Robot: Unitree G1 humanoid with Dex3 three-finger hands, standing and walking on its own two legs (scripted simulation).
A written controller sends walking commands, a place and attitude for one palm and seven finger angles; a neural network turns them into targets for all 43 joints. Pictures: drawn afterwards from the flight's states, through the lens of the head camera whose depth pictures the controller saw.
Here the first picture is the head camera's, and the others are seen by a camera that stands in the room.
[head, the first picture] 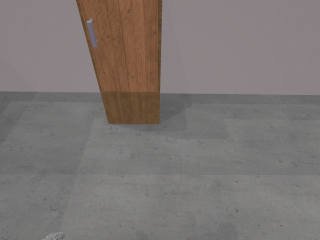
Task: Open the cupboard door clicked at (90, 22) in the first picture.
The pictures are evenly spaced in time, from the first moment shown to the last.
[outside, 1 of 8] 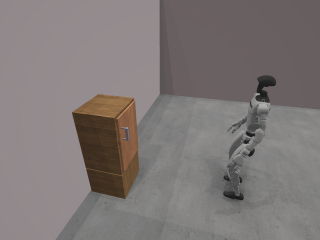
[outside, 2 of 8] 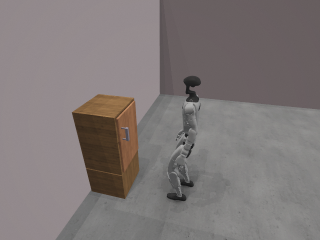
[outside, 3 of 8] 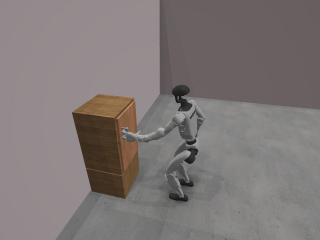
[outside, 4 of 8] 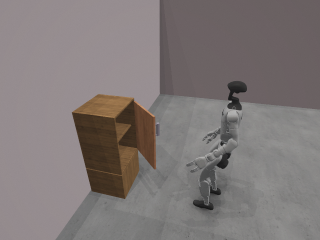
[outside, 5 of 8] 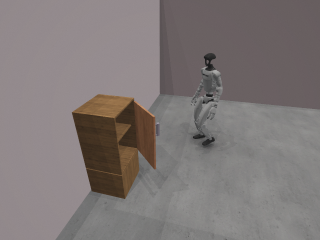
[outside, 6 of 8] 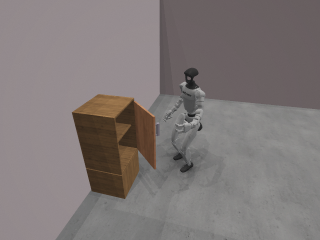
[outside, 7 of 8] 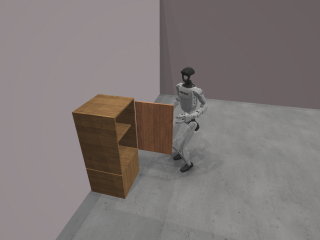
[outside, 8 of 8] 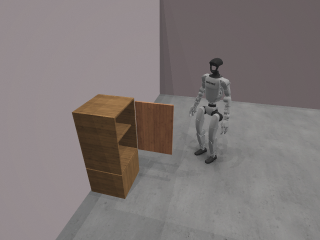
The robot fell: no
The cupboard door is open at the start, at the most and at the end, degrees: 0 91 90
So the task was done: yes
